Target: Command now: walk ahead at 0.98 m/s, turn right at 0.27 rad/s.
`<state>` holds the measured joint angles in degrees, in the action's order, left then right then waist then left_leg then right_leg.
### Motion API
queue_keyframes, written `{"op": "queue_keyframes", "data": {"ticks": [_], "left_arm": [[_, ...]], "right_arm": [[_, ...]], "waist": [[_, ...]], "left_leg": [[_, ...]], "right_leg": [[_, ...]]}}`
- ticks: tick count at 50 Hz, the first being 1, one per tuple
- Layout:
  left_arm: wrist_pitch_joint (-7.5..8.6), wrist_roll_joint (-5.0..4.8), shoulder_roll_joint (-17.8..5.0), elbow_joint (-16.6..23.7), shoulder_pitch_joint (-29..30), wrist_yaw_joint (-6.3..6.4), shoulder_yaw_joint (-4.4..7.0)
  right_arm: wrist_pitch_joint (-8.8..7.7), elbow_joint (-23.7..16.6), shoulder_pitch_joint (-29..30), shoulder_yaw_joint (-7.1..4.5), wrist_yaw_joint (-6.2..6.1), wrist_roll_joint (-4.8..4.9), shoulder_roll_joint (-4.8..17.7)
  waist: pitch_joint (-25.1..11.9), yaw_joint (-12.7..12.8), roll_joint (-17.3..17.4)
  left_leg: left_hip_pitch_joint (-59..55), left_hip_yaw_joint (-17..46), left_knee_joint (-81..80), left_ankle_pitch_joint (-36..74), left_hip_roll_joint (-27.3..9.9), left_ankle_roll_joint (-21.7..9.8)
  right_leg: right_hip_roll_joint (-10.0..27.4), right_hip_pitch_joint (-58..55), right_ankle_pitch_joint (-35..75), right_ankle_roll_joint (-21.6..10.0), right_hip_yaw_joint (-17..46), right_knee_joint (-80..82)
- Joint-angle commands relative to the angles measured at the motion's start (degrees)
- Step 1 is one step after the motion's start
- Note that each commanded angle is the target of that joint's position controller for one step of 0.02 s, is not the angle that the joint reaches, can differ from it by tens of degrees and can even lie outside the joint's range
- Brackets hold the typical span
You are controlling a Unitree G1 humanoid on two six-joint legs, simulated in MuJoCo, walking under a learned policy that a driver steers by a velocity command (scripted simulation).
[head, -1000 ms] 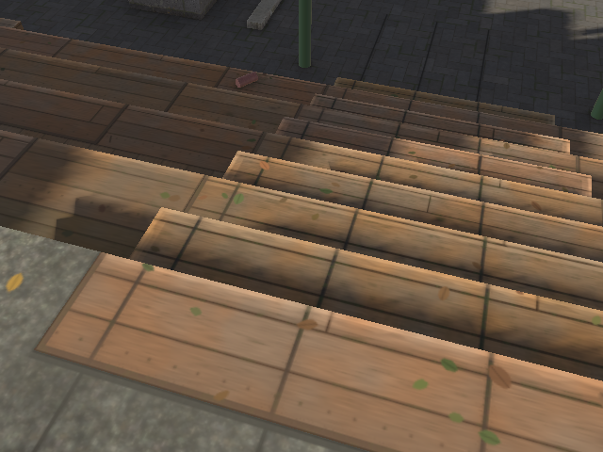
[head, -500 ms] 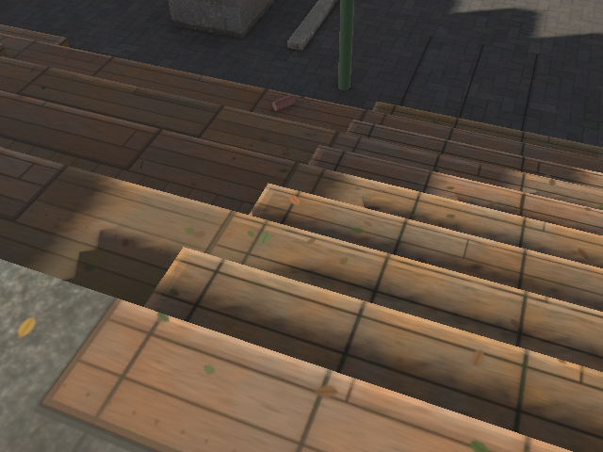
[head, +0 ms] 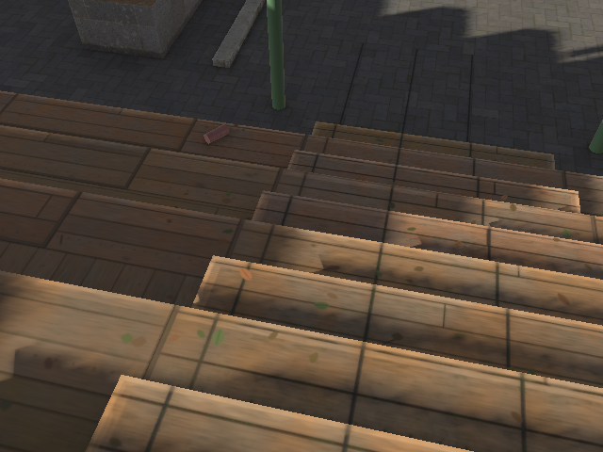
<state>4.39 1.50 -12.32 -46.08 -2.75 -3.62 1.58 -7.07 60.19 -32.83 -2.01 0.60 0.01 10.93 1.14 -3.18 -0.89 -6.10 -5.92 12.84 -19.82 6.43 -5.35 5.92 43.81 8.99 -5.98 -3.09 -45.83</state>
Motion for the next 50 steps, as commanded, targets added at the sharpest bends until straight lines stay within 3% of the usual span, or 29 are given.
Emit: {"op": "queue_keyframes", "data": {"ticks": [1,3,5,6,7,8,10,13,15,17,19,21,24,25,26,27,28,29,31,34,35,38,42,44,45,46,47,49,50], "left_arm": [[0.53,-1.61,-3.57,-1.55,-7.14,-0.01,0.84],[1.67,0.06,-6.08,-2.12,-9.18,0.57,1.81],[1.26,0.49,-9.84,-7.55,-26.71,2.08,3.74],[0.89,0.55,-12.39,-10.91,-41.00,3.31,5.55],[0.14,-0.94,-14.04,-11.64,-41.43,3.66,6.35],[0.41,-1.22,-12.18,-9.76,-35.81,3.94,5.54],[0.36,0.82,-10.41,-7.21,-24.46,6.15,5.33],[2.36,-0.20,-13.40,-0.23,-5.61,6.33,5.67],[3.82,-1.33,-12.93,-3.55,-9.12,4.69,6.03],[5.61,-2.26,-7.98,-4.56,-11.13,5.77,4.82],[3.61,-1.09,-9.47,-5.78,-15.83,6.32,5.36],[0.52,-0.32,-8.91,-6.57,-16.83,6.86,5.54],[-2.46,-3.02,-10.49,-3.35,-12.55,6.07,5.60],[-1.76,-4.36,-3.84,0.24,-16.37,5.60,3.67],[-1.62,-3.69,-0.44,1.91,-18.98,6.50,1.96],[-1.93,-1.08,-2.22,0.36,-17.80,6.81,2.18],[-2.26,2.29,-3.57,3.84,-12.43,5.83,2.03],[-2.65,2.26,-6.70,4.76,-5.94,3.96,2.82],[-3.63,1.36,-6.83,6.08,-3.41,1.46,3.05],[-5.21,2.00,-5.12,6.33,-3.68,0.21,2.68],[-3.78,1.02,-4.53,6.76,0.31,-0.41,2.61],[-1.58,-0.22,-1.23,6.77,4.20,-2.67,0.76],[-2.80,1.20,-4.01,1.73,-3.41,0.23,1.41],[-2.88,1.44,-9.89,-5.17,-24.44,2.25,4.23],[-2.62,0.31,-15.11,-6.49,-27.02,3.43,5.81],[-2.68,-1.13,-19.57,-7.84,-27.52,3.79,5.92],[-3.43,-2.55,-18.50,-6.05,-27.82,4.12,5.77],[-3.49,-0.51,-13.92,-4.33,-21.42,4.60,4.91],[-2.07,-0.60,-11.01,-3.20,-16.71,4.71,3.84]], "right_arm": [[-2.35,-5.23,6.27,-0.69,-0.51,0.30,7.82],[-1.76,-4.56,6.44,-0.56,-2.55,0.15,8.32],[-0.13,-6.18,12.62,-1.54,-4.19,-1.52,11.85],[1.19,-6.74,13.45,-1.88,-3.05,-0.08,11.67],[0.55,-9.92,13.74,-0.68,-1.70,1.57,7.70],[-0.93,-15.26,23.70,-1.22,-1.82,-0.80,12.31],[-0.93,-15.46,22.99,-1.54,-0.49,-2.25,11.07],[2.18,-18.22,27.27,-1.17,0.89,-3.40,7.86],[3.58,-11.09,8.59,-0.93,1.11,-2.72,4.75],[1.18,-14.66,21.18,-0.81,1.35,-2.43,7.28],[0.65,-17.47,31.36,0.45,2.41,-3.27,5.83],[0.32,-16.54,25.23,0.22,1.55,-2.41,6.42],[0.82,-13.03,9.51,-2.39,0.15,-3.77,12.04],[0.39,-13.25,6.81,-1.64,0.84,-5.07,12.61],[-0.02,-11.87,3.59,-2.06,1.46,-4.70,12.98],[0.17,-11.96,2.81,-2.21,1.40,-3.14,11.58],[-0.43,-12.19,2.97,-3.97,0.69,-1.73,16.11],[-0.22,-11.66,6.67,-1.64,0.27,-0.96,9.28],[-1.12,-9.66,8.73,-0.76,-0.05,-1.63,7.46],[-1.57,-7.38,5.89,-2.07,-0.43,-0.84,10.63],[-2.33,-5.17,3.78,-0.58,-0.84,-0.29,3.81],[-2.17,-5.13,5.74,0.18,-1.98,-1.00,3.37],[2.09,-2.67,-0.88,-0.70,-3.77,-1.41,10.05],[3.13,-2.89,1.77,-1.67,-3.87,-2.26,12.55],[3.59,-4.04,7.83,-2.47,-3.75,-2.66,11.38],[2.77,-10.87,4.38,-1.49,-3.64,-2.45,8.48],[2.32,-12.89,4.89,-1.20,-3.08,-2.52,9.79],[1.62,-14.34,10.78,-1.73,-1.92,-4.10,11.54],[2.36,-13.83,12.47,-2.35,-1.87,-4.26,12.16]], "waist": [[2.97,6.02,3.85],[0.57,7.78,7.21],[-4.39,16.93,8.43],[-8.26,23.12,-3.31],[-12.22,21.34,-23.23],[-6.21,18.67,-12.65],[-1.20,7.97,7.86],[2.75,-1.57,8.44],[-5.84,-6.53,1.99],[-0.43,-1.49,3.92],[5.03,4.28,2.40],[5.55,3.22,-1.74],[0.87,-5.25,1.72],[-5.47,0.07,7.17],[-9.39,1.54,11.50],[-7.73,0.97,9.10],[-8.91,-0.33,16.94],[1.58,1.35,2.58],[11.02,3.30,2.39],[7.52,4.28,5.98],[10.06,3.69,2.57],[7.69,3.33,1.85],[3.71,4.80,4.87],[-4.56,16.60,-0.40],[0.45,18.53,-4.51],[-8.66,10.31,-7.06],[-16.94,10.13,1.99],[-4.78,6.50,7.74],[1.67,3.05,10.86]], "left_leg": [[21.71,-3.72,-2.16,47.89,-10.23,1.04],[10.81,-5.21,7.52,53.01,-12.60,3.55],[8.13,-5.01,35.37,68.90,-15.42,3.20],[27.38,-4.97,67.46,65.06,-11.82,5.82],[57.26,-1.91,91.05,6.56,-2.68,9.17],[63.27,7.18,83.66,-11.56,-6.56,7.49],[59.55,14.88,67.17,-9.62,-11.91,4.95],[21.72,7.54,38.73,-3.85,-10.11,7.80],[-1.46,-0.17,45.57,21.90,-7.67,9.01],[7.15,8.10,31.06,42.10,-10.77,8.03],[10.18,2.81,18.61,37.43,-6.18,8.89],[4.10,4.39,6.79,43.20,-6.48,7.70],[-10.89,12.91,2.73,42.12,-19.34,1.02],[-21.66,12.36,24.78,64.75,-25.34,4.80],[-24.51,15.36,28.24,66.52,-30.95,6.26],[-16.28,16.58,26.41,55.16,-31.13,5.93],[-12.11,30.55,20.43,24.58,-38.03,-1.31],[2.96,21.17,12.30,20.40,-31.24,1.24],[20.49,15.47,12.13,31.00,-28.08,2.35],[18.21,8.75,15.30,35.42,-27.66,3.11],[17.25,4.04,17.60,23.77,-22.35,5.92],[26.84,-7.90,18.31,9.86,-18.23,8.14],[15.14,-9.97,43.33,50.32,-21.48,6.48],[28.93,-7.73,79.91,38.95,-19.02,6.63],[46.95,-7.12,101.33,-16.15,-10.31,5.35],[60.07,1.62,101.34,-22.04,-12.27,6.45],[62.17,6.45,95.02,-19.27,-13.63,7.58],[65.85,10.69,77.65,-15.07,-14.48,7.67],[59.70,13.02,66.31,-9.78,-14.90,8.94]], "right_leg": [[-7.36,-29.06,15.69,-3.16,-5.59,3.39],[-9.10,-29.19,17.88,-6.52,-4.20,7.95],[-10.62,-39.06,5.24,-7.83,-4.01,6.13],[-7.68,-60.34,-2.08,-12.16,-0.62,8.64],[4.97,-77.84,-20.13,-18.49,26.75,18.93],[5.53,-69.88,-12.54,-15.93,33.98,24.56],[5.61,-53.94,-20.14,-11.95,36.29,21.96],[0.03,-8.60,-20.88,-9.27,26.54,28.25],[-2.75,-2.57,-13.35,-7.95,20.16,21.95],[-6.43,-5.02,-39.02,-4.64,18.19,14.01],[-8.33,-9.46,-38.68,-4.38,18.42,9.63],[-10.21,-10.49,-39.82,-3.85,17.86,-3.15],[-14.68,-0.29,-47.39,-3.89,10.84,-43.72],[-10.59,11.33,-49.90,-4.69,8.96,-50.66],[-6.09,18.90,-45.50,-5.29,7.03,-54.55],[-3.88,21.49,-38.33,-5.04,7.37,-57.70],[-0.20,27.43,-34.15,-3.79,8.06,-59.46],[0.07,24.29,-21.81,-0.23,10.91,-44.60],[1.04,12.04,-13.58,2.56,10.27,-26.90],[-0.38,9.65,-7.62,-1.50,2.29,-28.50],[0.02,10.91,7.08,-3.58,5.17,-15.76],[-3.06,-14.10,29.25,-4.16,-4.68,6.57],[-11.29,-29.03,7.36,-4.97,-12.67,8.62],[-8.27,-58.35,8.11,-9.69,-3.86,17.46],[-4.51,-64.67,6.04,-13.58,3.18,15.32],[5.12,-78.51,38.64,-15.96,14.30,-0.16],[9.07,-79.73,28.57,-21.40,25.43,4.97],[12.35,-59.82,-24.76,-22.36,42.35,24.07],[10.70,-44.85,-21.60,-20.79,40.15,23.17]]}}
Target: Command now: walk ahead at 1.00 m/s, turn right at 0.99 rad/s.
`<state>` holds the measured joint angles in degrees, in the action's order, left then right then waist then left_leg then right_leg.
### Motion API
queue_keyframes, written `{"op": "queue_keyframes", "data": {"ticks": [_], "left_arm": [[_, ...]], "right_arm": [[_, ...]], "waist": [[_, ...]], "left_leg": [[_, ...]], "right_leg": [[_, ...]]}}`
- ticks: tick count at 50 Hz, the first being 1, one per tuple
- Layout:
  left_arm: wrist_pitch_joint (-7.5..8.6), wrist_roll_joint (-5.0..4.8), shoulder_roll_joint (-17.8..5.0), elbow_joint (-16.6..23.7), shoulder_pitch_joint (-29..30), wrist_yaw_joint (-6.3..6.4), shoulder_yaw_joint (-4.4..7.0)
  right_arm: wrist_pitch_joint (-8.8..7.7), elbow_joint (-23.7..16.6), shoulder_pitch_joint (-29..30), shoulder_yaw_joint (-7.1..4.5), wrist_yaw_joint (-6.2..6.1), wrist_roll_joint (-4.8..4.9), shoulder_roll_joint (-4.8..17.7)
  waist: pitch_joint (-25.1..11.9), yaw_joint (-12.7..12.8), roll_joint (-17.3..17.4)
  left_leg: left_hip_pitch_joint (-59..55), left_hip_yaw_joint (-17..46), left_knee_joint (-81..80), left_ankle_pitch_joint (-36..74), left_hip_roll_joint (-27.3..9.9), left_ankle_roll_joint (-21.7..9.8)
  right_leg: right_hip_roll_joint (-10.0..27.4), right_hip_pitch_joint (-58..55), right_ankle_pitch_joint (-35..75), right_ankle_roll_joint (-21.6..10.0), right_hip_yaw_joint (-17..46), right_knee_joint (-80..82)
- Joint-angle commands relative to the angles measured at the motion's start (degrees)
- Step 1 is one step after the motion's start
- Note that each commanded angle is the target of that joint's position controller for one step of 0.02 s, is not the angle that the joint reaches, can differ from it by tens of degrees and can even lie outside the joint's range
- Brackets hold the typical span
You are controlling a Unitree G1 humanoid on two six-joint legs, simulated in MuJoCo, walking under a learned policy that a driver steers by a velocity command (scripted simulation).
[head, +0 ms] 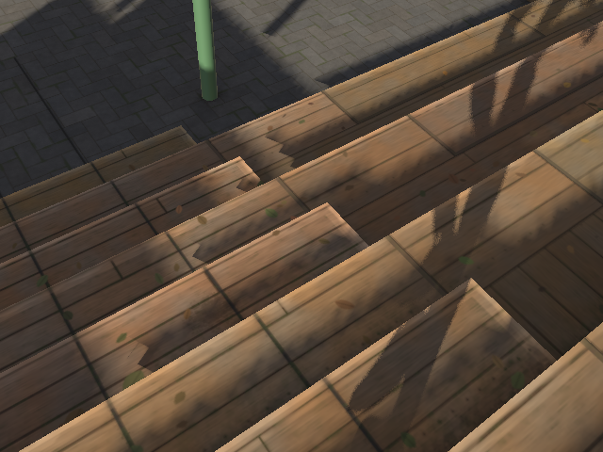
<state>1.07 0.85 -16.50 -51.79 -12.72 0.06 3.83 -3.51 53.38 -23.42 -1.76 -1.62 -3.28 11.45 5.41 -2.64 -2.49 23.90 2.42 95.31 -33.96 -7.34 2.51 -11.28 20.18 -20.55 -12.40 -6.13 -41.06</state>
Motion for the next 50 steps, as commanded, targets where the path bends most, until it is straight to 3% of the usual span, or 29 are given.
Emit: {"op": "queue_keyframes", "data": {"ticks": [1,3,4,6,9,10,11,12,13,14,15,16,17,18,20,21,24,27,30,34,36,37,38,39,41,42,43,46,50], "left_arm": [[2.03,-0.32,-6.73,3.08,-2.67,1.39,1.28],[3.39,1.92,-8.89,4.27,-1.42,1.45,1.72],[4.72,0.94,-6.84,1.93,-3.88,1.30,1.54],[5.02,-2.61,-2.48,0.62,-2.11,1.75,-0.01],[4.40,-2.42,-1.83,-1.66,-7.16,1.67,-0.75],[3.89,-1.18,-1.93,-1.82,-8.03,1.57,-0.88],[7.41,7.90,-5.14,0.82,-12.40,-1.56,-2.10],[5.66,0.88,-5.41,-1.01,-2.01,0.38,0.86],[3.73,-1.38,-3.03,1.37,-3.12,1.25,-0.24],[5.16,6.87,-2.21,5.88,0.42,-3.81,-4.29],[5.45,4.81,5.00,3.14,-15.72,-8.29,-3.68],[4.36,3.49,0.49,8.09,-18.92,-8.94,-2.73],[4.06,2.12,-4.63,13.36,-7.23,-7.76,-2.57],[3.78,2.61,-5.84,15.36,-7.58,-5.34,-2.42],[3.10,4.71,-0.50,17.45,-6.66,-1.13,-4.89],[3.25,5.59,0.23,16.55,-6.96,-1.28,-5.29],[2.33,2.69,1.30,18.23,-1.85,-2.15,-5.61],[0.54,2.54,-2.27,18.44,1.01,-2.18,-3.65],[0.66,2.00,-4.20,19.67,5.87,0.30,-2.22],[1.38,1.59,-0.49,19.67,10.96,1.27,-2.85],[1.99,0.23,-3.42,17.69,3.51,0.58,-1.46],[2.89,-0.36,-7.89,16.63,-4.45,1.05,0.38],[3.81,1.55,-11.37,15.77,-8.45,0.22,1.85],[4.18,3.69,-10.79,16.44,-6.38,0.25,2.53],[3.92,-0.32,-5.02,18.55,4.08,-0.24,1.04],[3.90,-1.59,-2.85,19.35,6.63,0.11,0.41],[3.96,-1.37,-3.53,20.42,7.78,0.82,0.52],[4.27,1.15,-7.95,21.07,8.63,3.12,1.46],[5.81,2.03,-11.66,19.10,3.72,4.54,2.97]], "right_arm": [[0.48,-8.12,6.09,-2.38,0.27,-0.89,10.40],[2.33,-6.71,2.10,-1.42,0.25,-1.04,7.35],[2.06,-8.15,5.31,-2.71,0.09,0.48,9.92],[0.69,-8.53,6.27,-1.75,1.13,0.02,7.49],[0.40,-8.83,6.33,-0.42,2.44,1.42,3.68],[0.44,-8.67,5.75,-0.23,2.41,1.89,3.14],[0.23,-8.69,2.38,-0.12,4.02,-4.51,4.12],[-0.46,-2.76,-12.86,-1.46,2.93,2.24,5.88],[-0.39,0.48,-16.32,-1.58,2.56,3.57,6.96],[-1.37,10.20,-38.12,-4.23,3.67,-4.88,12.25],[-1.60,5.82,-34.59,-3.98,4.66,-4.42,15.59],[-1.64,0.46,-16.61,-4.60,5.76,-3.52,20.21],[-2.59,-2.29,-5.60,-3.79,5.48,-2.86,16.89],[-2.76,-4.76,1.39,-2.83,5.31,-0.93,13.85],[-3.70,-7.17,8.41,0.67,4.96,0.27,4.60],[-4.44,-8.34,7.25,0.15,4.37,0.07,6.00],[-6.71,-7.61,-1.14,-1.27,2.01,0.30,10.82],[-5.75,-9.34,-4.16,-2.72,2.39,0.82,15.42],[-4.00,-11.12,-4.61,-4.19,3.86,1.06,15.05],[-1.68,-12.69,-5.57,-4.28,4.31,2.33,11.41],[-1.06,-16.26,3.28,-3.30,6.06,2.23,10.78],[-0.93,-19.53,5.14,-1.87,7.05,1.66,7.99],[-0.64,-20.68,-1.10,-0.58,5.90,0.73,4.83],[-0.11,-19.25,-1.58,-2.12,4.84,-0.11,11.18],[1.25,-16.42,-1.49,-3.21,3.29,-1.32,14.27],[0.91,-16.19,-0.98,-2.15,3.77,-2.19,12.08],[0.22,-16.56,-0.05,-1.11,5.00,-2.89,10.53],[0.32,-18.36,3.54,0.21,8.21,-1.21,8.82],[1.58,-21.34,9.75,0.28,9.56,-1.64,9.81]], "waist": [[0.57,-0.49,12.62],[-3.03,-2.26,7.27],[-2.33,-1.32,6.67],[-3.36,-2.43,4.85],[-4.45,1.17,-0.15],[-4.52,1.97,-1.30],[10.42,-3.64,5.02],[-10.18,-9.06,-0.74],[-6.91,-8.38,-0.03],[10.29,-17.46,20.72],[-12.56,-7.78,10.54],[-18.56,0.92,5.35],[-11.04,-0.90,0.09],[-12.10,2.52,0.56],[-1.93,8.29,4.68],[-4.00,7.60,0.80],[-9.75,4.44,0.69],[-10.06,3.02,5.46],[-10.00,0.39,6.84],[-10.30,-2.89,7.23],[-11.56,3.69,3.82],[-18.28,6.38,-1.08],[-25.74,4.98,-11.29],[-15.11,5.97,0.71],[-10.16,1.23,0.47],[-9.70,0.78,-1.56],[-9.85,0.82,-0.93],[-8.91,2.35,1.01],[-7.41,5.25,-1.96]], "left_leg": [[18.59,4.32,-26.48,4.21,-1.49,3.29],[5.56,0.15,-27.61,19.59,1.07,3.93],[10.45,4.56,-33.97,35.06,-0.21,3.23],[-6.05,0.43,-51.60,57.37,2.04,0.54],[-15.33,-4.67,-57.07,64.41,7.66,-1.69],[-15.96,-6.53,-55.81,64.22,9.43,-2.58],[-23.35,-4.61,-61.01,50.40,7.49,-1.27],[-25.85,-14.01,-68.30,70.52,12.66,-3.28],[-26.99,-5.39,-81.55,67.71,5.83,-5.62],[-39.55,6.42,-88.62,65.60,-3.34,-15.65],[-59.22,18.82,-57.52,116.71,-10.03,-27.88],[-60.82,31.80,-58.78,123.59,-17.96,-34.18],[-49.75,25.50,-60.99,109.50,-16.34,-29.57],[-36.43,24.23,-62.32,89.41,-11.60,-27.97],[-0.64,26.41,-73.53,63.87,-5.93,-24.63],[7.27,21.58,-73.68,67.34,0.31,-23.14],[8.67,16.05,-70.43,69.43,7.03,-17.36],[1.74,22.50,-69.09,63.08,6.26,-13.34],[-18.97,32.88,-64.35,58.23,1.59,-17.13],[-27.36,40.54,-60.68,56.66,-0.70,-19.68],[-6.94,35.03,-58.30,52.63,5.54,-15.30],[8.09,26.64,-51.52,36.99,12.74,-9.29],[21.89,15.42,-38.02,-5.88,21.40,-2.03],[26.14,13.28,-28.79,-7.30,15.81,0.81],[18.46,8.42,-23.26,1.68,9.02,3.57],[15.20,5.94,-20.85,6.22,8.56,3.29],[12.01,3.22,-16.37,9.65,8.22,3.14],[9.83,-1.07,-16.01,15.65,6.16,3.31],[9.31,-4.26,-32.40,14.34,0.67,3.74]], "right_leg": [[24.29,-4.89,9.93,-13.50,39.92,19.67],[20.30,6.65,23.15,-12.12,35.73,18.59],[18.15,4.04,24.99,-10.10,34.67,15.52],[7.45,13.93,18.56,-2.92,20.24,8.31],[5.61,13.46,18.12,1.34,15.47,-1.80],[6.28,11.54,19.35,1.85,15.21,-6.27],[1.57,22.51,19.31,7.98,13.77,-18.03],[5.00,5.03,27.74,4.40,8.98,-26.24],[5.85,2.27,32.51,5.45,7.03,-38.24],[3.84,21.01,-3.96,15.61,17.72,-72.43],[-3.08,33.05,-21.62,17.70,18.62,-82.35],[2.21,43.76,-18.03,21.00,18.51,-76.82],[6.67,49.06,-18.26,20.19,14.44,-74.61],[9.28,47.12,-15.86,18.31,13.49,-72.77],[18.32,34.68,-3.80,17.38,16.60,-55.22],[18.31,25.26,4.97,17.86,12.72,-48.06],[18.60,13.64,18.18,20.33,6.82,-21.31],[14.19,9.88,13.88,19.43,6.86,-16.30],[12.18,20.56,3.79,19.17,12.42,-7.28],[11.98,23.37,2.88,15.74,13.62,2.59],[12.49,-2.86,23.36,8.57,13.65,11.11],[21.81,-24.70,43.37,-3.01,23.68,13.87],[38.37,-40.26,55.39,-19.63,41.89,18.01],[39.70,-31.59,48.69,-16.55,41.62,21.08],[32.05,-16.88,37.04,-6.94,25.54,24.42],[28.21,-11.90,37.31,-5.10,19.11,24.35],[26.43,-6.84,36.01,-4.22,14.43,24.99],[23.47,-3.11,27.70,-3.77,5.18,27.70],[25.79,-8.89,21.49,-0.33,0.72,26.32]]}}
Over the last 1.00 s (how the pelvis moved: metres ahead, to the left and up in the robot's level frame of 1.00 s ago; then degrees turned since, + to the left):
0.74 -0.16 -0.32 -49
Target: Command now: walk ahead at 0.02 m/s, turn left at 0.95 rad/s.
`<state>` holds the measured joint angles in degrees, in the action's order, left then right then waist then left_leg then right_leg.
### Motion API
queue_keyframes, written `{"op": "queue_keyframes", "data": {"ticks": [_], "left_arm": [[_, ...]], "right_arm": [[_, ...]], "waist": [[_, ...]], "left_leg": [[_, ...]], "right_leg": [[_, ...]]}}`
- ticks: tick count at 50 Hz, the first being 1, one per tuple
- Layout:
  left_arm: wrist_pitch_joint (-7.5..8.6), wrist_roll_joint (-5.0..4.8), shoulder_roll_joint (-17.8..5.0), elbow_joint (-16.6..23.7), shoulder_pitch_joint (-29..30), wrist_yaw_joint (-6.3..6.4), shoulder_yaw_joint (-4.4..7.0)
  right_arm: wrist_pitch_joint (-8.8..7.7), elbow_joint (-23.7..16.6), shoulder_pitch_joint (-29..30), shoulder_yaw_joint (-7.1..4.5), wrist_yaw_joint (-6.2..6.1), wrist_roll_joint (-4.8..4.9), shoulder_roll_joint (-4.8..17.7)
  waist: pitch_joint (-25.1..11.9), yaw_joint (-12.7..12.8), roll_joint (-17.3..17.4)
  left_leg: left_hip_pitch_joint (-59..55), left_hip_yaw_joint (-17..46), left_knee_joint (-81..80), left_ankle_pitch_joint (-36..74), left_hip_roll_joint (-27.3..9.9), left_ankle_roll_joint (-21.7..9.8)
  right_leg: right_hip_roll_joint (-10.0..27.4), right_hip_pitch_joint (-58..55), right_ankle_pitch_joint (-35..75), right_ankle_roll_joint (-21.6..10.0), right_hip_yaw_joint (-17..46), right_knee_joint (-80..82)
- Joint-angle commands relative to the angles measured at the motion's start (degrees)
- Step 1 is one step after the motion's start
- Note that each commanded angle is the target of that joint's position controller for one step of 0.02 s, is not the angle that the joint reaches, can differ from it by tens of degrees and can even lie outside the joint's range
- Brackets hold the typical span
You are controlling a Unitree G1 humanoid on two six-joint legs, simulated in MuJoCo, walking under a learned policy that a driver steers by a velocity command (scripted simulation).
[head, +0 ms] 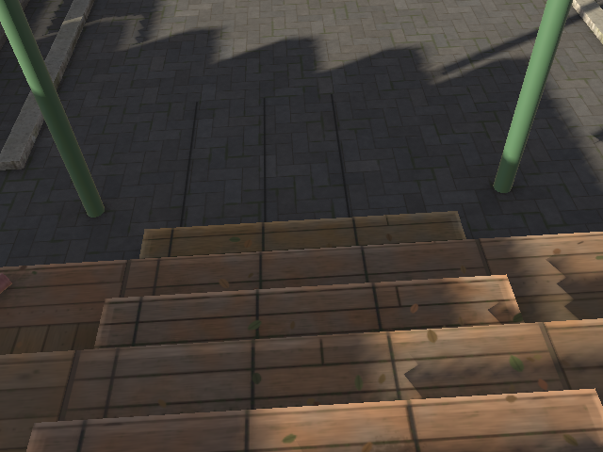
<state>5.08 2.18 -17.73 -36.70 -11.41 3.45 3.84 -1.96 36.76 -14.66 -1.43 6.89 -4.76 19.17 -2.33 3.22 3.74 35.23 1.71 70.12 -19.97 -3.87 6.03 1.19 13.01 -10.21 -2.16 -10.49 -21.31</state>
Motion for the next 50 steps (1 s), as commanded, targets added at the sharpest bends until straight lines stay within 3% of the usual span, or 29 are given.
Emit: {"op": "queue_keyframes", "data": {"ticks": [1,6,8,9,10,11,12,13,14,16,21,26,27,29,31,32,33,34,35,36,38,40,43,45,46,47,48,49,50], "left_arm": [[2.02,1.03,-11.59,3.88,0.82,1.41,3.62],[2.06,2.76,-13.07,5.00,0.22,0.39,5.02],[1.40,2.31,-9.79,4.67,0.86,-0.59,3.94],[1.26,2.22,-2.86,7.72,-1.26,-1.10,2.20],[2.27,1.68,-1.56,12.48,1.27,-0.78,0.79],[2.27,-1.27,-2.52,13.68,8.62,-0.56,0.76],[2.09,-2.30,-5.20,13.88,9.36,-0.15,1.47],[1.67,-1.18,-8.81,11.64,6.78,0.08,2.70],[1.04,-0.02,-9.50,10.09,3.26,0.13,2.60],[-0.65,2.40,-5.89,7.51,-2.60,-1.50,0.41],[-2.87,1.38,-6.39,7.73,-5.31,-3.40,-1.19],[-3.93,2.13,-2.59,7.68,0.22,-2.90,-3.55],[-4.06,1.45,-1.59,7.11,1.33,-3.01,-3.94],[-3.87,2.04,-0.04,2.59,-4.92,-4.91,-4.55],[-3.42,0.22,1.34,-2.57,-12.73,-8.53,-4.88],[-6.45,-5.15,1.93,-1.25,-10.43,-5.51,-3.93],[-3.13,-1.52,-0.97,-4.34,-12.43,-9.42,-4.43],[-1.21,-2.35,-5.48,-2.07,-8.01,-9.88,-3.19],[-0.33,0.42,-13.19,2.48,2.32,-9.00,-0.91],[0.19,1.55,-14.13,3.90,5.81,-8.33,0.59],[0.53,-0.07,-10.57,3.67,2.23,-7.46,0.70],[0.82,-1.01,-6.56,2.14,-3.59,-6.56,0.28],[0.48,0.12,-6.97,2.39,-1.52,-6.46,0.68],[-0.70,0.66,-5.86,4.11,0.74,-7.22,0.46],[-1.02,1.10,-3.01,4.67,-2.26,-7.17,-0.61],[-1.11,2.32,-1.45,3.74,-3.05,-7.76,-1.30],[-1.23,3.21,-3.15,3.34,-2.25,-7.45,-0.69],[-1.26,3.45,-4.71,1.97,-2.24,-6.62,0.04],[-1.28,3.36,-6.20,1.70,-2.11,-5.89,0.53]], "right_arm": [[0.38,-4.90,1.45,-0.07,1.22,-0.07,2.07],[-0.32,-3.21,-0.71,-2.20,-0.75,0.58,3.41],[-1.70,0.01,-6.37,-4.48,-2.07,1.47,5.60],[-2.70,1.57,-13.02,-6.84,-4.46,0.83,13.23],[-4.34,-0.31,-15.04,-7.72,-4.50,-0.44,17.63],[-5.59,3.48,-17.86,-7.68,-3.67,-2.09,14.10],[-6.10,4.12,-15.26,-6.99,-3.13,-0.52,10.59],[-5.91,3.66,-10.59,-6.11,-2.78,2.07,8.06],[-5.28,2.29,-5.22,-5.53,-2.36,2.98,7.39],[-3.85,0.59,1.98,-4.10,-2.61,1.40,6.10],[-4.92,-0.05,-1.12,-3.31,-4.30,0.52,5.40],[-4.33,-0.72,-7.11,-2.01,-4.80,3.70,3.97],[-4.01,-0.87,-7.19,-2.03,-4.93,4.61,3.89],[-3.10,-3.22,0.85,-0.32,-4.72,4.56,3.14],[-1.19,-4.00,8.65,1.03,-2.53,5.79,2.69],[2.17,0.41,-0.79,-0.36,-5.52,6.33,2.75],[1.07,-3.23,8.16,1.60,-1.40,6.64,3.31],[1.51,-2.65,0.16,1.21,-0.39,6.50,0.24],[1.93,-4.69,-3.05,-1.32,-2.59,5.94,6.95],[1.98,-6.02,2.47,-2.64,-4.43,4.38,10.48],[1.75,-7.49,4.23,-2.65,-7.57,2.01,7.70],[1.39,-8.58,3.66,-1.04,-8.62,3.02,2.39],[1.61,-10.13,3.11,-0.89,-8.05,2.60,0.82],[1.51,-8.78,-2.40,-2.23,-7.82,3.29,4.48],[0.97,-8.57,-6.35,-3.63,-8.47,3.13,8.05],[0.04,-7.83,-9.62,-4.04,-8.70,1.10,8.52],[-0.42,-7.68,-8.33,-3.58,-8.43,0.77,7.13],[-0.56,-7.74,-5.43,-3.16,-8.10,1.67,5.69],[-0.75,-8.21,-0.50,-2.67,-7.80,3.32,4.01]], "waist": [[0.74,0.24,-8.65],[0.39,-0.42,-10.66],[-0.56,-3.56,-4.92],[-6.87,-3.93,11.53],[-11.27,-3.97,5.18],[-2.53,-8.56,-0.80],[-0.30,-7.80,2.10],[0.04,-5.57,3.33],[0.68,-2.42,3.29],[-0.07,1.66,0.53],[-1.70,-1.57,0.94],[-2.61,-8.06,1.73],[-1.76,-9.07,1.96],[-4.29,-5.14,0.08],[-3.24,0.33,-2.16],[-8.34,-2.18,7.22],[0.38,0.96,-2.93],[-3.92,-6.43,-7.91],[-2.95,-11.02,-10.13],[-0.44,-9.39,-8.19],[-1.10,-7.19,-8.24],[-0.32,-4.55,-8.81],[1.03,-5.79,-9.59],[-1.21,-6.69,-6.81],[-4.83,-6.50,1.69],[-5.15,-9.42,8.25],[-2.18,-8.64,-0.31],[0.05,-6.71,-4.34],[1.26,-4.19,-1.84]], "left_leg": [[-2.44,-4.55,-11.65,0.07,-3.18,-0.20],[-11.44,-7.69,-28.18,1.29,-0.08,-5.50],[-25.54,-7.43,-43.02,20.42,3.24,-9.84],[-41.75,10.75,-45.51,53.92,-9.20,-21.14],[-49.25,26.98,-44.14,55.42,-16.55,-31.52],[-45.77,25.66,-45.27,52.04,-16.28,-29.21],[-42.71,23.20,-45.47,48.19,-14.83,-28.21],[-36.99,20.13,-45.53,46.19,-13.04,-27.36],[-28.96,18.44,-46.65,44.68,-11.45,-26.30],[-14.67,15.24,-47.56,36.33,-5.94,-23.17],[-14.77,19.81,-42.51,30.67,-6.04,-23.82],[-24.77,28.60,-37.24,31.91,-7.81,-24.86],[-27.08,30.58,-38.73,30.92,-7.70,-24.74],[-17.53,24.98,-35.03,31.72,-4.01,-21.37],[-5.04,19.52,-34.81,29.67,-0.03,-17.08],[-14.90,13.18,-40.28,41.30,0.76,-14.93],[-4.64,19.80,-35.51,28.34,0.45,-13.08],[-8.61,12.12,-34.94,13.86,4.68,-7.59],[-14.84,3.43,-32.24,-1.80,8.36,-5.59],[-17.48,1.55,-30.36,-1.28,8.54,-5.90],[-16.49,1.08,-27.19,1.55,7.98,-7.01],[-14.33,1.31,-26.22,1.48,6.43,-7.25],[-19.78,-1.60,-34.37,-0.15,7.59,-8.51],[-33.07,1.48,-40.98,18.91,4.41,-13.96],[-43.74,13.04,-43.29,33.92,-5.97,-24.93],[-47.30,25.02,-50.27,43.81,-18.29,-34.80],[-43.40,24.58,-52.95,42.02,-23.00,-34.38],[-37.04,18.02,-54.21,39.44,-20.74,-30.50],[-32.60,12.11,-55.56,38.27,-17.51,-26.94]], "right_leg": [[14.72,-3.56,11.24,-10.30,5.48,5.85],[22.33,-6.33,5.28,-6.78,7.28,0.08],[20.09,-0.01,-3.37,-2.14,3.27,-10.63],[9.83,13.17,-25.32,5.62,-5.30,-32.40],[0.56,26.23,-36.35,8.28,7.62,-36.39],[-0.81,33.70,-33.67,8.75,14.12,-38.91],[-0.32,36.47,-32.35,8.90,15.33,-45.23],[0.70,34.55,-29.72,8.49,16.25,-50.35],[1.10,30.32,-26.31,8.35,16.97,-51.28],[-0.39,18.45,-10.89,6.83,17.25,-52.17],[-1.74,18.48,-10.43,7.53,15.62,-56.89],[-0.22,27.75,-18.45,10.31,14.59,-48.91],[0.86,30.17,-20.38,11.09,15.11,-40.32],[1.46,18.26,-14.51,11.10,10.95,-36.55],[0.93,1.03,-5.01,11.42,6.95,-25.95],[-3.68,-6.00,-5.22,5.07,3.31,-14.25],[-1.24,-6.67,7.76,8.53,7.47,-15.51],[1.87,-6.53,24.40,1.77,15.93,-12.53],[4.83,6.19,14.30,-5.46,22.22,-5.09],[5.94,11.80,9.83,-8.43,24.55,-2.86],[9.71,8.06,14.61,-13.94,31.60,-1.89],[13.79,3.11,19.00,-17.65,36.37,-2.93],[8.97,5.21,17.56,-14.95,33.08,-4.31],[4.78,13.32,11.46,-11.19,29.92,-8.76],[-1.40,23.50,-2.36,-5.70,23.42,-15.56],[-7.22,29.95,-22.57,0.68,15.56,-31.07],[-2.16,32.76,-27.35,2.52,16.97,-42.60],[0.24,29.95,-24.80,3.85,15.67,-47.87],[1.11,27.31,-22.02,4.71,14.08,-50.09]]}}
Over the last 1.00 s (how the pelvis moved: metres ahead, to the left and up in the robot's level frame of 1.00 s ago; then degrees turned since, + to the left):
0.40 0.04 -0.10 27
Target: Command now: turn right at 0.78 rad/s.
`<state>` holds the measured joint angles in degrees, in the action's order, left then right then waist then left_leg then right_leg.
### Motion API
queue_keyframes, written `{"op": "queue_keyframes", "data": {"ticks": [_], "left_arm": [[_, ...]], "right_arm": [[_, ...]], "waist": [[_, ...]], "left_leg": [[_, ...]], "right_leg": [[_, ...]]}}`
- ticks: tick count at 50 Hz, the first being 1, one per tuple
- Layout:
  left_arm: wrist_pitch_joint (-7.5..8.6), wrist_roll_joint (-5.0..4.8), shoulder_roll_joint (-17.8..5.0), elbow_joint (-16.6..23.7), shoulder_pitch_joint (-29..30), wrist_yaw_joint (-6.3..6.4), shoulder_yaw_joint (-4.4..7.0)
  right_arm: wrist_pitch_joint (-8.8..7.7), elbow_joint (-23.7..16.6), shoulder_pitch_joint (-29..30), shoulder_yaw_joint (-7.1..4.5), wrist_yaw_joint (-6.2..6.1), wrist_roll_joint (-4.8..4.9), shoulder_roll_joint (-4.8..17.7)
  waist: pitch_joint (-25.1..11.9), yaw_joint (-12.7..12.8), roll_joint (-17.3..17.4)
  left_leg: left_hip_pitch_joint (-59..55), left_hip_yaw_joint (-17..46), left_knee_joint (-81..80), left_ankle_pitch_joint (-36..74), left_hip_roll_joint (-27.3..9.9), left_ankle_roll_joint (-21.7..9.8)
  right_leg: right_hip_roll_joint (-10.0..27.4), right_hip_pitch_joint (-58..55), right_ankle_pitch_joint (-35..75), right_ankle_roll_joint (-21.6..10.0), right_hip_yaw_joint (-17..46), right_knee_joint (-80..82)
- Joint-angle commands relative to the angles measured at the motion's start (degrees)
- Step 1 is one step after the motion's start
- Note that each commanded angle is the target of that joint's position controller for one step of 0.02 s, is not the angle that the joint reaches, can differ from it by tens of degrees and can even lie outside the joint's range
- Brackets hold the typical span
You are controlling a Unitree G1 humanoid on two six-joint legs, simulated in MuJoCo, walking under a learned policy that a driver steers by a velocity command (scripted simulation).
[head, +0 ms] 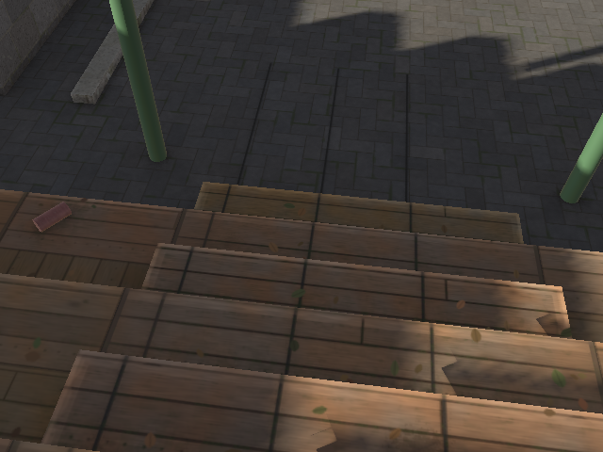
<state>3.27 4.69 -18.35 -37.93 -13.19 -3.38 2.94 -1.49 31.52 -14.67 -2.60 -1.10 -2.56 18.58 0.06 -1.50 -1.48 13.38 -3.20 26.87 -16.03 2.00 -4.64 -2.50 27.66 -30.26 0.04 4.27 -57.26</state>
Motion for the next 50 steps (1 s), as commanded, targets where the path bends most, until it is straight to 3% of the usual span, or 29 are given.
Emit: {"op": "queue_keyframes", "data": {"ticks": [1,2,4,7,14,15,16,17,18,19,20,21,23,25,27,30,31,33,35,36,37,38,39,42,43,44,46,48,50], "left_arm": [[0.42,1.63,-4.79,2.93,0.80,0.56,1.02],[0.26,1.79,-2.43,3.00,1.33,-0.59,0.05],[-0.50,0.22,-0.82,3.32,2.59,-3.29,-0.79],[-1.84,-0.71,-1.34,4.42,4.00,-5.61,-1.23],[-0.79,-0.82,-4.95,3.17,0.03,-3.08,2.01],[-0.19,-0.95,-6.87,1.29,-4.02,-2.14,3.62],[0.55,-0.19,-13.73,-0.51,-12.40,0.13,5.79],[1.84,1.09,-18.22,1.58,-15.68,0.46,6.37],[3.38,2.24,-14.05,-2.17,-18.82,-0.18,6.06],[4.05,0.33,-10.25,-2.68,-15.85,-0.90,5.14],[3.88,-1.59,-7.07,-2.49,-12.07,-1.32,3.97],[3.46,-2.26,-6.81,-1.51,-6.76,-1.76,3.52],[2.45,-1.84,-7.23,0.31,-0.43,-1.70,2.94],[2.63,-0.36,-7.29,0.76,2.43,-0.62,2.55],[3.18,-0.21,-6.98,0.71,0.41,0.44,2.23],[3.54,-1.12,-5.20,0.25,-5.59,1.40,1.49],[3.50,-2.50,-4.98,0.22,-8.13,1.10,1.28],[3.25,-3.14,-4.44,-1.94,-14.60,0.29,0.79],[2.98,-2.76,-4.95,-0.44,-12.67,0.86,-0.04],[-2.16,-5.09,-9.34,-2.82,-11.73,2.76,2.78],[-3.98,-4.29,-11.19,-2.65,-11.82,3.14,3.13],[0.81,-1.68,-4.13,2.02,-8.06,1.84,-0.77],[2.22,-0.44,-1.68,1.96,-6.74,2.31,-1.58],[3.34,-0.89,-1.32,-2.03,-13.32,2.93,-2.71],[1.09,-3.62,-12.82,-6.03,-17.68,2.85,2.70],[-0.02,-3.42,-13.06,-6.06,-15.66,2.84,2.86],[0.63,-2.96,-5.91,-8.19,-17.86,3.09,1.69],[1.75,-2.67,-4.07,-9.35,-18.51,3.63,1.52],[2.41,-2.84,-2.59,-9.73,-15.50,4.37,1.18]], "right_arm": [[-1.22,-3.39,2.51,-1.33,-0.09,1.71,4.16],[-1.15,-4.00,4.19,-1.63,-0.90,1.25,5.10],[-1.41,-4.06,4.45,-2.28,-2.45,-0.32,7.31],[-2.25,-2.65,-0.09,-3.42,-3.64,-1.52,9.94],[-3.55,-2.03,1.64,-5.26,-2.38,-2.43,12.14],[-3.49,-1.30,0.03,-4.73,-1.56,-2.38,10.26],[-3.31,-3.90,-1.77,-3.08,-0.87,-2.70,3.41],[-4.42,-10.05,2.29,-1.61,-0.64,-1.97,0.88],[-4.70,-10.73,10.28,-1.61,-1.10,0.90,1.95],[-4.80,-10.63,10.62,-2.30,-1.62,2.14,4.70],[-4.42,-7.94,7.66,-3.63,-1.82,1.26,8.26],[-3.67,-6.44,4.28,-3.18,-1.79,0.27,8.30],[-1.70,-4.95,2.43,-1.79,-0.86,-1.40,6.60],[-0.09,-2.86,-2.75,0.03,1.22,-1.64,3.44],[0.65,-2.65,-3.70,0.14,2.46,-1.23,4.63],[1.01,-3.66,-0.83,0.60,1.76,-1.20,5.51],[1.19,-4.37,1.90,0.96,1.20,-1.24,4.84],[1.20,-0.20,0.35,2.61,2.39,-3.47,2.43],[-0.55,1.53,1.82,2.86,3.49,-3.79,2.03],[2.18,0.39,7.08,-0.52,2.22,2.88,6.44],[3.25,0.83,5.15,0.44,2.40,3.33,4.79],[-1.44,2.75,3.46,3.75,5.19,-4.39,-0.51],[-3.07,4.66,1.45,3.47,5.04,-5.64,-0.63],[-4.85,4.19,6.47,3.52,4.78,-4.16,0.08],[-1.28,2.76,6.30,-0.83,3.22,2.60,6.45],[0.60,3.23,4.71,-0.58,3.14,2.69,6.57],[2.08,3.18,9.57,-2.12,3.44,2.30,6.18],[2.27,2.91,12.49,-2.34,3.57,1.39,3.62],[1.67,4.31,12.56,-1.24,5.20,1.36,-0.81]], "waist": [[-1.50,1.01,3.83],[-2.02,1.24,3.79],[-1.63,0.02,2.99],[-0.72,-2.26,4.90],[0.08,-0.93,6.10],[-1.95,0.76,2.15],[-8.94,2.14,-11.43],[-15.50,2.08,-6.75],[-3.17,6.59,-1.62],[-0.56,5.89,-4.91],[-0.69,3.30,-4.48],[-0.39,-0.38,-4.16],[-0.63,-3.52,-2.46],[-1.91,-4.57,-1.15],[-2.37,-2.74,-1.37],[-3.32,1.49,-2.65],[-3.16,3.22,-3.04],[-1.25,7.79,-3.19],[2.19,9.33,-6.47],[-3.10,7.98,-0.15],[-3.37,7.53,-5.03],[2.21,8.90,-8.44],[2.68,8.77,-6.47],[2.30,11.74,-2.44],[-1.64,9.46,-2.22],[-0.47,8.14,-5.59],[4.43,10.16,-5.98],[6.60,9.97,-4.46],[5.42,7.18,-1.46]], "left_leg": [[-8.20,11.47,-13.03,32.04,-20.28,-13.77],[-6.85,7.42,-13.38,30.64,-17.75,-12.00],[-6.21,1.15,-14.48,24.93,-14.92,-9.67],[-7.83,-1.35,-13.61,23.59,-17.43,-9.20],[-8.17,-2.90,-2.68,10.82,-24.97,-3.65],[-3.82,-5.71,5.63,5.84,-22.05,-0.44],[9.63,-12.58,26.86,-17.80,-12.16,6.77],[24.39,0.61,31.20,-29.98,-2.63,9.17],[33.17,7.93,34.67,-27.17,-1.39,9.55],[35.26,9.14,41.35,-25.83,-2.11,9.35],[33.16,9.75,45.97,-23.37,-3.04,9.08],[29.08,10.35,45.76,-19.51,-3.57,8.96],[21.25,10.55,42.95,-10.87,-3.27,8.96],[13.81,8.28,45.74,1.48,-1.28,8.16],[13.31,6.66,48.54,2.31,-1.26,8.68],[19.99,8.20,52.73,-2.52,-2.62,10.59],[24.71,7.74,49.88,-6.99,-2.77,11.69],[32.09,7.24,43.84,-6.99,-4.98,11.60],[35.19,5.79,38.22,-5.45,-4.40,9.75],[28.60,4.92,30.90,-3.54,-3.97,7.37],[24.35,3.65,29.77,-6.29,-2.76,6.24],[28.51,2.54,30.25,-5.51,-4.31,6.38],[29.57,6.41,35.50,-0.63,-5.59,5.19],[41.83,9.78,35.67,1.95,-6.81,3.51],[32.95,11.72,29.63,1.38,-4.16,2.14],[29.32,8.87,30.51,1.26,-3.91,1.91],[39.33,15.38,27.58,17.56,-5.31,1.95],[44.70,17.77,26.09,21.74,-5.01,2.21],[30.64,13.51,18.64,38.24,-4.35,2.80]], "right_leg": [[5.02,10.23,2.00,2.95,-2.17,-15.47],[5.22,8.03,5.35,3.49,-3.55,-15.48],[6.57,5.38,10.84,4.45,-5.77,-9.81],[9.14,2.01,10.50,4.57,-7.97,0.22],[4.47,-10.95,18.42,-1.79,-11.88,24.85],[2.66,-20.69,29.84,-4.55,-11.04,30.64],[13.40,-38.13,62.53,-14.82,5.03,33.44],[22.96,-47.65,60.83,-25.57,25.63,33.12],[22.78,-42.35,58.07,-23.32,24.18,33.89],[21.83,-36.98,52.49,-23.12,21.59,34.77],[19.86,-31.14,52.50,-22.43,18.69,34.66],[17.96,-23.61,53.75,-21.08,16.48,35.32],[14.08,-12.77,47.77,-18.19,14.87,38.68],[10.61,-4.98,46.27,-16.74,10.22,36.04],[10.92,-3.50,46.84,-17.00,10.37,33.37],[14.71,-10.89,47.88,-17.84,17.09,28.89],[14.89,-15.85,46.60,-18.32,19.34,28.53],[13.93,-22.67,8.07,-16.71,22.85,32.99],[13.58,-22.75,-7.49,-16.67,28.43,36.26],[11.25,-25.88,13.60,-16.33,22.35,35.53],[11.66,-24.78,21.56,-16.19,19.40,34.54],[13.87,-21.53,0.57,-17.43,23.10,35.44],[15.15,-19.46,1.44,-17.92,25.25,34.34],[17.50,-27.29,1.77,-19.05,25.98,31.58],[17.00,-25.58,9.77,-16.34,21.68,33.14],[16.37,-22.81,14.57,-14.98,18.24,32.47],[15.89,-27.14,6.39,-13.30,16.81,26.69],[17.60,-26.97,2.35,-12.36,16.90,24.31],[15.49,-12.88,-7.96,-9.46,9.65,21.87]]}}
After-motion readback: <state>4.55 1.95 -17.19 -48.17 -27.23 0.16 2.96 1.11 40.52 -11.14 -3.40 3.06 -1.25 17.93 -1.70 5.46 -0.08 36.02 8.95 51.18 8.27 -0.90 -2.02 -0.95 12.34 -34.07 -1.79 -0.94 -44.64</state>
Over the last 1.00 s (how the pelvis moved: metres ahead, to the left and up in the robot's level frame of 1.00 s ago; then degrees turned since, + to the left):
-0.01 0.02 0.00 14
